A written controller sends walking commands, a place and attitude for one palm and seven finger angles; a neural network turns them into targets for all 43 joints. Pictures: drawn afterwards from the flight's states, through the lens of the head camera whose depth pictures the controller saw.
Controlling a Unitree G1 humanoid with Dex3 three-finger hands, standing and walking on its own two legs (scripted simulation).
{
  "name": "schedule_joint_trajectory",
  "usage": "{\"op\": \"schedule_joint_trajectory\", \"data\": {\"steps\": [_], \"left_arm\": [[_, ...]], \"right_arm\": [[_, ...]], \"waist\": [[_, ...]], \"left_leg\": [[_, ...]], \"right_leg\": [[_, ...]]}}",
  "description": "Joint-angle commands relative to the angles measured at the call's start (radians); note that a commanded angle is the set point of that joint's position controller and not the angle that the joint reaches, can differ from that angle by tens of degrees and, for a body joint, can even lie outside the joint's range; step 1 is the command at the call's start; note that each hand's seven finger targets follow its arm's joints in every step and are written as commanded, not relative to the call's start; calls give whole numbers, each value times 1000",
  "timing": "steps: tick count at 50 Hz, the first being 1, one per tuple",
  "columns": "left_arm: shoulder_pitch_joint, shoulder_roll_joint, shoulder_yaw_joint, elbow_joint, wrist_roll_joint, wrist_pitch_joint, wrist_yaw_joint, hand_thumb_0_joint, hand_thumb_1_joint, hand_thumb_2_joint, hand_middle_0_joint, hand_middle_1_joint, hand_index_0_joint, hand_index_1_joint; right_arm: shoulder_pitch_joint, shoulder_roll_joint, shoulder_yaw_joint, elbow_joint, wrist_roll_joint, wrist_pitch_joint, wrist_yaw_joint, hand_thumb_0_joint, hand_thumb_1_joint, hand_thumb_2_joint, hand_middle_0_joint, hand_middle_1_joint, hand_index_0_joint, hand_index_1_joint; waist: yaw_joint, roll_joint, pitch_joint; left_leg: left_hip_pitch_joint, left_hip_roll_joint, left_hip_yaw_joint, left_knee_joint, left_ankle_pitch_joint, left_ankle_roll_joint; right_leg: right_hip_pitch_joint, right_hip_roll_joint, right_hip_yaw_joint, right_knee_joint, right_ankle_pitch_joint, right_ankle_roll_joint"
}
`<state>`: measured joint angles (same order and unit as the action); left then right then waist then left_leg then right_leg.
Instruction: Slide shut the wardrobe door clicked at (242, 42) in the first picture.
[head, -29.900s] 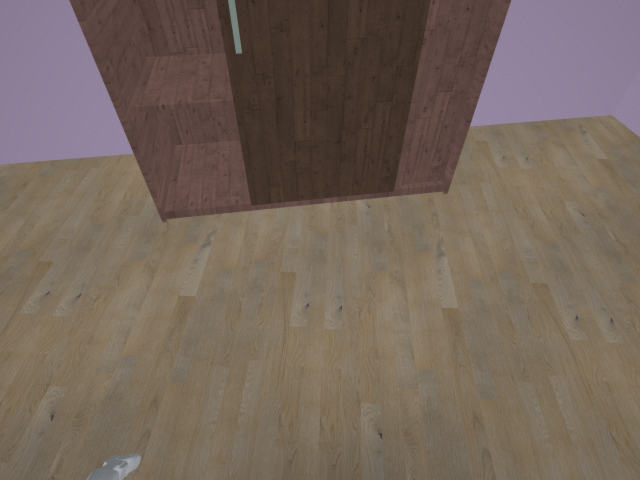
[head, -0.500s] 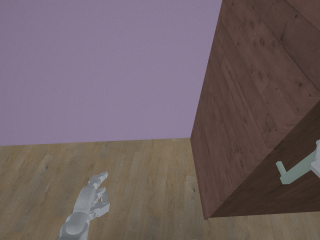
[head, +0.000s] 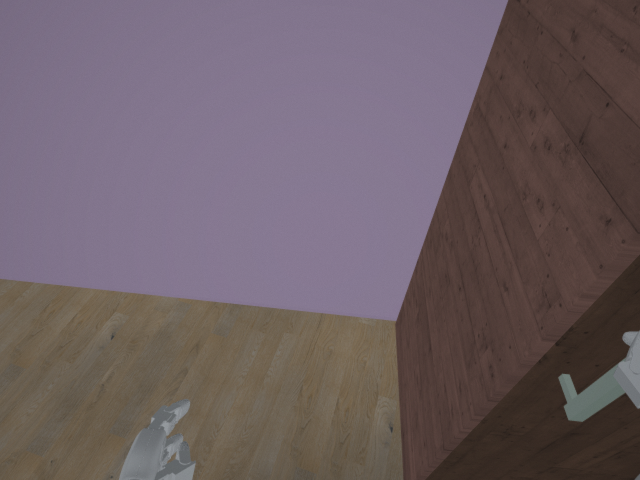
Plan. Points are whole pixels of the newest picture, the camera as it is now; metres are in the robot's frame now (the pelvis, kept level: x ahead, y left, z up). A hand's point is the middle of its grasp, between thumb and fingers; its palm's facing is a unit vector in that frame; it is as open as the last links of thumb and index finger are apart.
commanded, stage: stop walking and hold the door there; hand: right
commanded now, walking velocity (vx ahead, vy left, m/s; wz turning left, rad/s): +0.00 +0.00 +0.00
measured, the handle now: out of the picture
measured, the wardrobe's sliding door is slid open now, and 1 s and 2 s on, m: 0.00 0.00 0.00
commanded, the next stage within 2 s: loosen the grip on the handle in 0.80 s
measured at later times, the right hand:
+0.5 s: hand (628, 366) +0.21 -0.29 +0.13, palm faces +0.59 +0.78 -0.21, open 6.7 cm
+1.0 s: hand out of the picture +0.22 -0.31 +0.13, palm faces +0.57 +0.79 -0.21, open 7.1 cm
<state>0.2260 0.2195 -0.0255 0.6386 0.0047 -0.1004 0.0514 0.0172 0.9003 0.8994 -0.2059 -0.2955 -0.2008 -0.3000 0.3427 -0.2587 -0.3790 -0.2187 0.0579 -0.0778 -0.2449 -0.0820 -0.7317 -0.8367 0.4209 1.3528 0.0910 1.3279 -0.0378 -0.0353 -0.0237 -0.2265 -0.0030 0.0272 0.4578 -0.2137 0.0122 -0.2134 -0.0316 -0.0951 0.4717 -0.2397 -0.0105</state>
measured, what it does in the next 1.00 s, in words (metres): stands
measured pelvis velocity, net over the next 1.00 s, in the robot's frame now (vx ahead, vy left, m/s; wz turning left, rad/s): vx -0.01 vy -0.02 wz -0.07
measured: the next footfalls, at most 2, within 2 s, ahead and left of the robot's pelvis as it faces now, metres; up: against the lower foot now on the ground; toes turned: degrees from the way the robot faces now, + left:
none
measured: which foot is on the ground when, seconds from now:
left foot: down 0.00-1.00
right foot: down 0.00-1.00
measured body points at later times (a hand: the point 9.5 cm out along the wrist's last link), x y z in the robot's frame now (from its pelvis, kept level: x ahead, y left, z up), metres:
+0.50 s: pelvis +0.00 -0.03 +0.00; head -0.03 -0.01 +0.45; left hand +0.18 +0.18 -0.09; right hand +0.18 -0.33 +0.15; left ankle +0.02 +0.11 -0.74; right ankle +0.01 -0.11 -0.74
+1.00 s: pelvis -0.01 -0.02 +0.00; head +0.00 -0.04 +0.45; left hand +0.19 +0.16 -0.08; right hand +0.18 -0.34 +0.15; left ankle +0.02 +0.11 -0.74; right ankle +0.01 -0.11 -0.74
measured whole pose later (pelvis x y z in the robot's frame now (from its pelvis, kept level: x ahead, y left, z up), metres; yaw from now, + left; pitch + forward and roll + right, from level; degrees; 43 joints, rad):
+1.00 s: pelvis -0.01 -0.02 +0.00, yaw -4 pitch -2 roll -1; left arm 0.20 0.17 -0.05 0.64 0.04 -0.13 0.06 0.02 0.90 0.90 -0.20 -0.30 -0.20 -0.30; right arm 0.18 -0.28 -0.27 -0.21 0.03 -0.11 -0.18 -0.11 -0.57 -0.84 0.45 1.40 0.18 1.34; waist -0.10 0.05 0.04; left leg -0.23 0.06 0.01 0.51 -0.25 0.00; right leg -0.19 0.06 -0.06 0.42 -0.19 -0.04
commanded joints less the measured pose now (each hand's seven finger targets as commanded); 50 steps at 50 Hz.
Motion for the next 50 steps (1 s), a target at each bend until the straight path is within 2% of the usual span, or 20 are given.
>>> {"op": "schedule_joint_trajectory", "data": {"steps": [1, 5, 9, 13, 16, 19, 24, 31, 35, 36, 37, 40, 41, 44, 45, 46, 47, 48, 49, 50], "left_arm": [[-128, 97, 34, -160, -13, -62, 26, 0, 900, 900, -200, -300, -200, -300], [-142, 107, 32, -159, -12, -56, 30, 0, 900, 900, -200, -300, -200, -300], [-131, 115, 34, -159, -12, -50, 31, 0, 900, 900, -200, -300, -200, -300], [-132, 113, 32, -167, -10, -48, 29, 0, 900, 900, -200, -300, -200, -300], [-133, 108, 30, -170, -8, -45, 28, 0, 900, 900, -200, -300, -200, -300], [-122, 112, 34, -164, -7, -43, 26, 0, 900, 900, -200, -300, -200, -300], [-126, 104, 30, -167, -4, -42, 23, 0, 900, 900, -200, -300, -200, -300], [-127, 97, 30, -165, 0, -39, 20, 0, 900, 900, -200, -300, -200, -300], [-127, 102, 34, -163, -1, -35, 20, 0, 900, 900, -200, -300, -200, -300], [-131, 94, 30, -168, 1, -34, 18, 0, 900, 900, -200, -300, -200, -300], [-129, 95, 32, -167, -1, -32, 18, 0, 900, 900, -200, -300, -200, -300], [-131, 99, 35, -170, -3, -30, 20, 0, 900, 900, -200, -300, -200, -300], [-132, 90, 31, -174, -1, -29, 19, 0, 900, 900, -200, -300, -200, -300], [-131, 91, 33, -177, -2, -28, 19, 0, 900, 900, -200, -300, -200, -300], [19, 63, -169, -385, -75, -4, 59, 0, 900, 900, -200, -300, -200, -300], [-147, -10, 31, -139, 91, -68, 38, 0, 900, 900, -200, -300, -200, -300], [-124, 92, 50, -117, 50, -112, 11, 0, 900, 900, -200, -300, -200, -300], [-119, 88, 56, -93, 27, -110, 10, 0, 900, 900, -200, -300, -200, -300], [-133, 96, 45, -96, 35, -116, 22, 0, 900, 900, -200, -300, -200, -300], [-146, 91, 35, -67, 37, -124, 26, 0, 900, 900, -200, -300, -200, -300]], "right_arm": [[-94, -105, 170, -223, -50, -72, 79, 0, -900, -900, 450, 1400, 450, 1400], [-122, -73, 217, -192, -61, -72, 77, 0, -900, -900, 450, 1400, 450, 1400], [-134, -73, 221, -169, -69, -81, 74, 0, -900, -900, 450, 1400, 450, 1400], [-157, -26, 283, -182, -77, -94, 80, 0, -900, -900, 450, 1400, 450, 1400], [-157, -17, 297, -177, -82, -97, 79, 0, -900, -900, 450, 1400, 450, 1400], [-156, -25, 286, -176, -86, -104, 78, 0, -900, -900, 450, 1400, 450, 1400], [-158, 21, 344, -204, -91, -113, 84, 0, -900, -900, 450, 1400, 450, 1400], [-137, 31, 359, -220, -94, -119, 85, 0, -900, -900, 450, 1400, 450, 1400], [-121, 17, 341, -226, -94, -121, 85, 0, -900, -900, 450, 1400, 450, 1400], [-128, 43, 371, -244, -93, -124, 88, 0, -900, -900, 450, 1400, 450, 1400], [-120, 34, 362, -238, -94, -125, 87, 0, -900, -900, 450, 1400, 450, 1400], [-108, 22, 350, -239, -96, -127, 84, 0, -900, -900, 450, 1400, 450, 1400], [-117, 45, 376, -256, -95, -129, 87, 0, -900, -900, 450, 1400, 450, 1400], [-110, 49, 384, -261, -97, -132, 87, 0, -900, -900, 450, 1400, 450, 1400], [-990, -935, -240, -626, -87, -282, 31, 0, -900, -900, 450, 1400, 450, 1400], [-746, -221, -87, -8, -212, -85, 64, 0, -779, -842, 450, 1400, 450, 1400], [-485, -116, 11, -89, -47, -58, 39, 0, -658, -783, 450, 1400, 450, 1400], [-334, -6, 65, -189, 0, -37, 39, 0, -538, -725, 450, 1400, 450, 1400], [-376, 34, 89, -303, 46, -38, 69, 0, -417, -667, 450, 1400, 450, 1400], [-373, 29, 74, -229, 79, -18, 76, 0, -296, -608, 450, 1400, 450, 1400]], "waist": [[50, 68, -119], [51, -27, -48], [49, 6, -27], [51, -21, -32], [47, 0, -28], [47, -14, -48], [48, -23, -56], [46, 30, -61], [45, 22, -68], [46, -6, -61], [46, -25, -63], [44, 7, -61], [44, 18, -62], [45, -19, -63], [71, 7, 199], [-52, 75, -71], [11, 147, -66], [-27, 31, -216], [-46, -109, -260], [-23, -153, -247]], "left_leg": [[5, 83, -123, -88, 158, 10], [-31, 63, -102, -98, 36, 5], [-34, 54, -92, -100, 12, 2], [-30, 48, -76, -79, -3, -1], [-18, 49, -70, -67, 1, -5], [-11, 49, -67, -54, 35, -5], [-8, 48, -57, -31, 61, -8], [5, 58, -59, -33, 105, -7], [13, 58, -55, -29, 122, -6], [14, 60, -53, -26, 119, -6], [9, 54, -50, -16, 104, -8], [17, 51, -44, -14, 107, -9], [24, 57, -46, -19, 117, -9], [18, 53, -42, -8, 109, -9], [-6, -7, -68, 39, -76, -57], [52, -15, -7, 23, 108, 36], [-38, -27, 58, 44, 3, 19], [-69, -31, 44, 100, -14, 1], [-58, -26, 19, 74, -26, 3], [-55, -28, 28, 54, -17, 13]], "right_leg": [[48, -68, 88, -71, 93, -8], [1, -80, 111, -137, 8, -16], [-15, -83, 122, -163, -27, -20], [-14, -91, 138, -191, -49, -20], [-29, -97, 145, -205, -69, -22], [-11, -96, 136, -198, -39, -18], [5, -100, 141, -201, 4, -6], [13, -89, 131, -173, 80, 9], [14, -82, 129, -164, 113, 21], [12, -83, 127, -167, 114, 22], [16, -89, 131, -180, 99, 25], [8, -92, 139, -181, 88, 22], [8, -88, 133, -175, 97, 21], [18, -93, 140, -182, 109, 26], [-383, -126, 219, -244, -205, -45], [96, -61, 203, -218, 361, 42], [175, -69, 212, -149, 495, 91], [284, -86, 220, -135, 485, 108], [310, -58, 204, -134, 423, 90], [273, -34, 176, -120, 308, 72]]}}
